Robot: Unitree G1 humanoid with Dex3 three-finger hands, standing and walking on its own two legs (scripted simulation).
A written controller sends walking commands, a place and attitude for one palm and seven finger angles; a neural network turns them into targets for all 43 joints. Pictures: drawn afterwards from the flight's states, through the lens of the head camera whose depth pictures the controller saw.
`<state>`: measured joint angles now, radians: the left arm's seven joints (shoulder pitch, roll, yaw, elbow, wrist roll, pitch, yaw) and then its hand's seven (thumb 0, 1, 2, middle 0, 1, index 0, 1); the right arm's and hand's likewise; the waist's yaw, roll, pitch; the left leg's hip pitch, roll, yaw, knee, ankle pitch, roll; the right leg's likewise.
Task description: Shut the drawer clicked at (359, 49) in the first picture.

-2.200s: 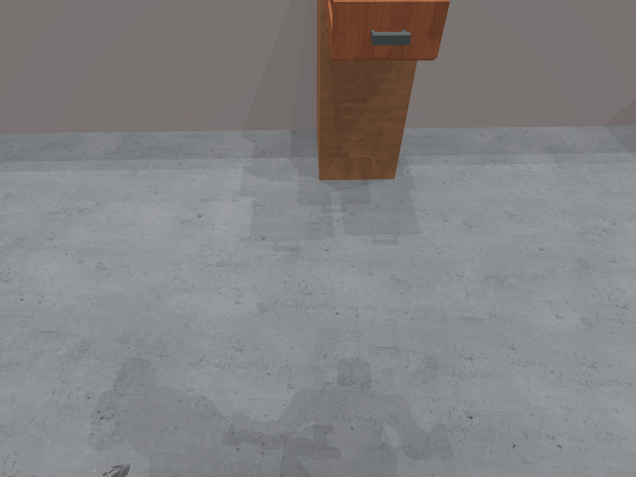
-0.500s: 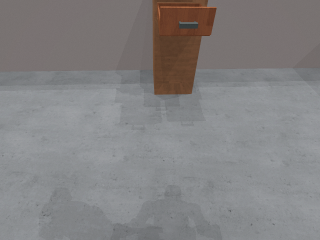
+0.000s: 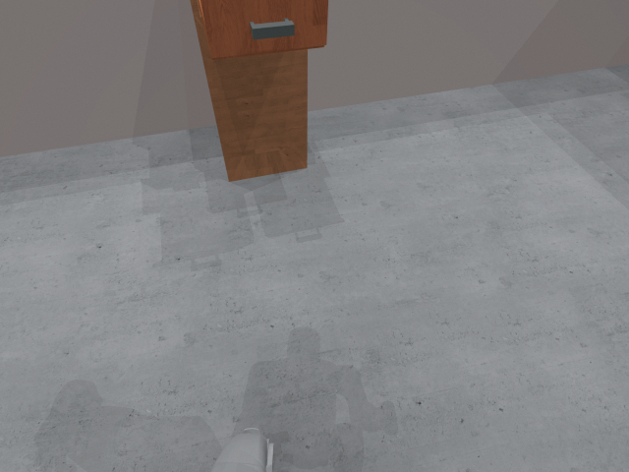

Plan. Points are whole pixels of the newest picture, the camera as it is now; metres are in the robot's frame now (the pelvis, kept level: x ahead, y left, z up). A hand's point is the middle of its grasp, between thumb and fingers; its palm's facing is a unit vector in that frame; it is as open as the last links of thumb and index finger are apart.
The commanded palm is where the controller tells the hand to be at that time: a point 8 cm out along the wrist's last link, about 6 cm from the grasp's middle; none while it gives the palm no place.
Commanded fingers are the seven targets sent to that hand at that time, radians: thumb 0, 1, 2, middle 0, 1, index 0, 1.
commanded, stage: walk to a spot facing it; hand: left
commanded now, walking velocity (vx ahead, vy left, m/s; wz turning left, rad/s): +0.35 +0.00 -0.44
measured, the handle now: (271, 26) +1.12 +0.23 +0.03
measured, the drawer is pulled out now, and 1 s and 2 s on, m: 0.30 0.30 0.30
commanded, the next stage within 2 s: turn to face it in 1.52 s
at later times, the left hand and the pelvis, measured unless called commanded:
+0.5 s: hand (208, 320) +0.37 +0.23 -0.16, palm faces -0.27 -0.95 -0.17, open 7.3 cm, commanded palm none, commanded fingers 0.00 0.90 0.90 -0.20 -0.30 -0.20 -0.30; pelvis +0.20 +0.08 +0.00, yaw -16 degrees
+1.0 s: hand (270, 249) +0.54 +0.15 -0.17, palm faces -0.40 -0.88 -0.24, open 7.1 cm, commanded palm none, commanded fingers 0.00 0.90 0.90 -0.20 -0.30 -0.20 -0.30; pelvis +0.41 -0.01 -0.01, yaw -26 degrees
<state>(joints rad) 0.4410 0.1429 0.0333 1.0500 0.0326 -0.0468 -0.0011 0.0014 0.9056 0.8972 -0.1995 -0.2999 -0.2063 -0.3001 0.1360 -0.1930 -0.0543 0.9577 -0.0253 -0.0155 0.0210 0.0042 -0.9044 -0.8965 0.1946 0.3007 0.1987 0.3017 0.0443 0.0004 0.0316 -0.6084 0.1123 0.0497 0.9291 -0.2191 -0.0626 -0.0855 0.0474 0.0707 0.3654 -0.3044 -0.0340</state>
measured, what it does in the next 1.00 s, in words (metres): walks ahead, turning right: left foot, then right foot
